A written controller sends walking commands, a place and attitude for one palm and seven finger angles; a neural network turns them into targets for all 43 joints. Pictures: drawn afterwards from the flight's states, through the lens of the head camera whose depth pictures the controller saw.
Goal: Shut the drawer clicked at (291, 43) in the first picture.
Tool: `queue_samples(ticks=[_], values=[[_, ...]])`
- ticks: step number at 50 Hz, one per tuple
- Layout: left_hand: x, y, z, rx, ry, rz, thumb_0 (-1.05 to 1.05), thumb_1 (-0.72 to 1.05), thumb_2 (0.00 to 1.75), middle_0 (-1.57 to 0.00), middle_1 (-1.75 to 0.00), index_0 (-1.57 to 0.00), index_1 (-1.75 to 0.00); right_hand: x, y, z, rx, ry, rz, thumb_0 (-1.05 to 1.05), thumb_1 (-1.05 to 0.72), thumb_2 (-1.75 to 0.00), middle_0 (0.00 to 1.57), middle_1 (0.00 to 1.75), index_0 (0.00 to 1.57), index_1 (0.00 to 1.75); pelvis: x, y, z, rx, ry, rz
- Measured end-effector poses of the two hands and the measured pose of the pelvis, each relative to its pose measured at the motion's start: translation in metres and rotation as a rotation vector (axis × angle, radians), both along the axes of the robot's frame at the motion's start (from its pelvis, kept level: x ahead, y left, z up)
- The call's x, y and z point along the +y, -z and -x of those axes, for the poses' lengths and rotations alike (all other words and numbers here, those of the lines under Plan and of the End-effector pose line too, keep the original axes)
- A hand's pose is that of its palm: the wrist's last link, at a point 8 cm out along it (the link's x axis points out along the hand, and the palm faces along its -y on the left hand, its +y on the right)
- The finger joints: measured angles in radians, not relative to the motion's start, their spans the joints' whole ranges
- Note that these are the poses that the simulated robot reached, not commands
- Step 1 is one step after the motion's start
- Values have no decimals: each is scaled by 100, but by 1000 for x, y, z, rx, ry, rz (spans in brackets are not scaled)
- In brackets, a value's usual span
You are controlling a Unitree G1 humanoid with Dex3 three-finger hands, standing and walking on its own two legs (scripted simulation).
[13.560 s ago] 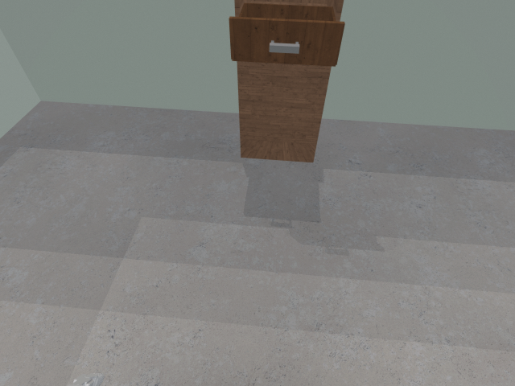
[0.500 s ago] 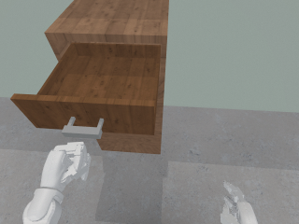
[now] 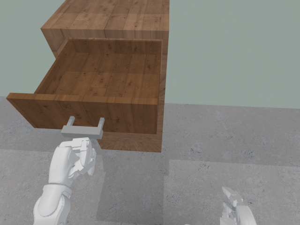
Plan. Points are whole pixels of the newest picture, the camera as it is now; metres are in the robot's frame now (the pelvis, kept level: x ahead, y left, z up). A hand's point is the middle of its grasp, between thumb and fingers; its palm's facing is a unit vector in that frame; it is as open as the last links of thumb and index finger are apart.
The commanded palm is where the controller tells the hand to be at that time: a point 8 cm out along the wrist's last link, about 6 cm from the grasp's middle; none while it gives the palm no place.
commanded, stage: bring the fist close to the handle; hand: left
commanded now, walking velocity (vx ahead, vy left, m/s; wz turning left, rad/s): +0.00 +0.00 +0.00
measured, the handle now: (84, 126) +0.35 +0.20 +0.06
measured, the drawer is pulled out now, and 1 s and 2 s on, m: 0.29 0.24 0.11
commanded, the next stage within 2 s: push the drawer shut in 0.08 s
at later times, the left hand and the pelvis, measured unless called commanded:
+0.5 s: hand (93, 152) +0.28 +0.16 +0.06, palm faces -0.01 -1.00 -0.06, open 3.0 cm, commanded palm +0.27 +0.21 +0.07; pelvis +0.00 -0.02 +0.00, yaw +1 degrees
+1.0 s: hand (96, 135) +0.33 +0.16 +0.06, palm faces -0.02 -1.00 -0.06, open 2.9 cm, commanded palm +0.32 +0.21 +0.07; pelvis -0.03 -0.02 +0.00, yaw +1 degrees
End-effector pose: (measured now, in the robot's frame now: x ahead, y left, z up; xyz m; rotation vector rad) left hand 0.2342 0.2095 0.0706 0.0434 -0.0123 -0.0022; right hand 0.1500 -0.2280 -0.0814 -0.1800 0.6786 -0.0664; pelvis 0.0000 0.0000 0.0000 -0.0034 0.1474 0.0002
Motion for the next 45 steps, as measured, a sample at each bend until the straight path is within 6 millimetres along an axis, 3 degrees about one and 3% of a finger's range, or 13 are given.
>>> queue_samples(ticks=[6,11,18,36,45], values=[[-5,8,4,48,12,-10,1,90,90,-140,-160,-140,-160,-3,-1,-5,-4,-5,1,1,-90,-89,20,30,21,30,-4,1,1,0,-2,-2],[-3,3,2,17,-11,-16,2,89,90,-140,-160,-140,-160,-8,-1,-7,-8,-7,8,1,-90,-89,20,30,21,30,-9,1,2,-2,-6,-2],[-1,3,-16,4,-6,-21,1,89,90,-140,-160,-140,-160,-17,4,-6,14,-4,16,1,-90,-89,20,30,21,30,-15,2,4,2,-14,-3],[8,9,-33,18,-14,-19,-4,77,94,-140,-160,-140,-160,-30,18,17,99,3,33,1,-90,-89,20,30,20,30,-22,2,17,-4,-29,-9],[8,9,-57,23,6,-20,-4,76,96,-140,-160,-140,-160,-30,20,34,128,20,40,1,-90,-89,20,30,21,30,-23,3,28,-3,-28,-10]])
